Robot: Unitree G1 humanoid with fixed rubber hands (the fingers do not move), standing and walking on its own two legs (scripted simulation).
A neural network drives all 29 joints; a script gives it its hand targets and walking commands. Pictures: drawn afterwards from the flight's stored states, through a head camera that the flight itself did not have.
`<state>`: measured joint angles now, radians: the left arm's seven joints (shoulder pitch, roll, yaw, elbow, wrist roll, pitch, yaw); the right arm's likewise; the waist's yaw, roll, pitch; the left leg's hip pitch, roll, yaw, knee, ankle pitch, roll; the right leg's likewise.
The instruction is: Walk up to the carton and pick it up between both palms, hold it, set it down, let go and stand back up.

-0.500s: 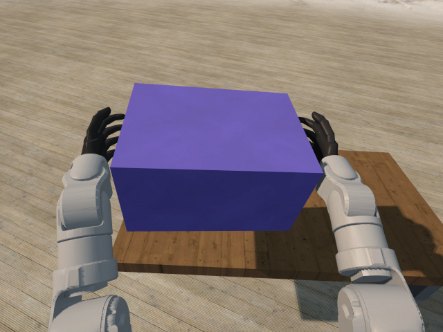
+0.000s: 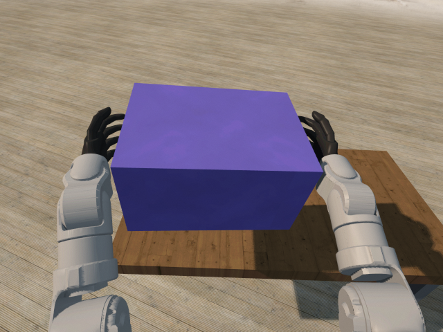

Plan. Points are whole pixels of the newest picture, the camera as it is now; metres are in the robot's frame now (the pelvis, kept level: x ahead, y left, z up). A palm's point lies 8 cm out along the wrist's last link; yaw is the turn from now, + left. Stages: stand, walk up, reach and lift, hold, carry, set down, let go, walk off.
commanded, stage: hold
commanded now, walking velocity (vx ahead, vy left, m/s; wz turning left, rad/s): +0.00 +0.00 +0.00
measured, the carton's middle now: (212, 157) +0.39 +0.00 +0.16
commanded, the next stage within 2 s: none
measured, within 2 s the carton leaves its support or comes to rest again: neither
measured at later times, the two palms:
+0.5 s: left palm (97, 157) +0.35 +0.19 +0.19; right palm (324, 158) +0.35 -0.20 +0.19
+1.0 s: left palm (90, 156) +0.34 +0.20 +0.20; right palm (319, 155) +0.35 -0.19 +0.19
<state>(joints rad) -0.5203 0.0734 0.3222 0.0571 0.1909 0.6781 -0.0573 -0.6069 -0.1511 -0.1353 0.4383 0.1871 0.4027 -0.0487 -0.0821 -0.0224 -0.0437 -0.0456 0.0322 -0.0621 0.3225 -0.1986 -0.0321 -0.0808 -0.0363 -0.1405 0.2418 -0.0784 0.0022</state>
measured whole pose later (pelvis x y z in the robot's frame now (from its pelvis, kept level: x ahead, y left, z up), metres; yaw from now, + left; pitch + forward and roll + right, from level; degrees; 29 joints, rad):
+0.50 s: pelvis +0.00 +0.01 +0.00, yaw -1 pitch -5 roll -1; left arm -0.50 0.05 0.31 0.01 0.20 0.71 -0.05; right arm -0.58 -0.16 -0.14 0.39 0.19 0.43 -0.04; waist -0.08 -0.02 -0.03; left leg -0.03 0.03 -0.05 0.33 -0.21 -0.02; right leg -0.06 -0.04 -0.13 0.23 -0.07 0.01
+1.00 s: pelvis -0.01 +0.00 +0.00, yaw +0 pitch -4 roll -1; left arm -0.55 0.08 0.33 0.08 0.18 0.67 -0.07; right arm -0.62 -0.14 -0.15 0.42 0.17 0.41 -0.06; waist -0.07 -0.02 -0.05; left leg -0.07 0.03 -0.07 0.33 -0.19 -0.03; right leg -0.11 -0.04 -0.14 0.25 -0.07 0.00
